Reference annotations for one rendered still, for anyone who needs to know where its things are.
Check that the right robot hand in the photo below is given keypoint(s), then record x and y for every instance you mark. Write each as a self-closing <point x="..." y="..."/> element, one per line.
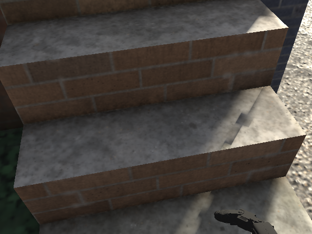
<point x="245" y="220"/>

